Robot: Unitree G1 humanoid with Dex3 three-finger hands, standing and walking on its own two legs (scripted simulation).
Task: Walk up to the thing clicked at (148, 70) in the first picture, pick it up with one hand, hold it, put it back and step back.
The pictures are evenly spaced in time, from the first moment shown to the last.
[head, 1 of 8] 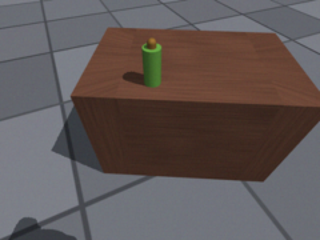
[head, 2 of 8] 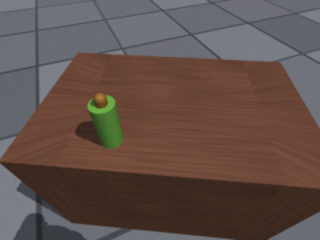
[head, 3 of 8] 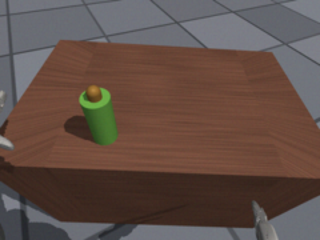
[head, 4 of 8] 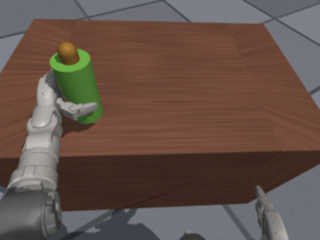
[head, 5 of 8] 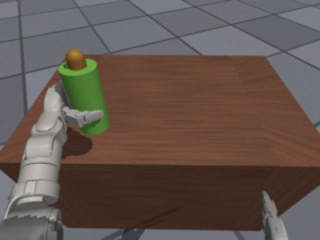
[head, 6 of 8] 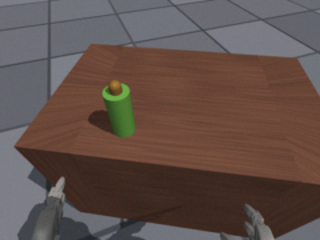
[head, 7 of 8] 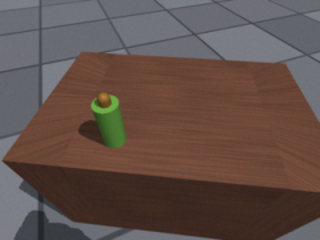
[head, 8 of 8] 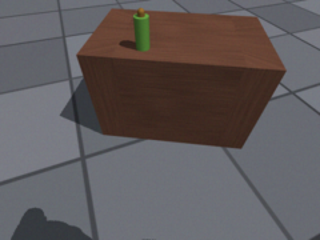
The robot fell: no
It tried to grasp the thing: yes
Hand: left
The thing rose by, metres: 0.24
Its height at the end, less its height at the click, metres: +0.00
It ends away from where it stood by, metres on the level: 0.00
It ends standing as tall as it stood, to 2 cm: yes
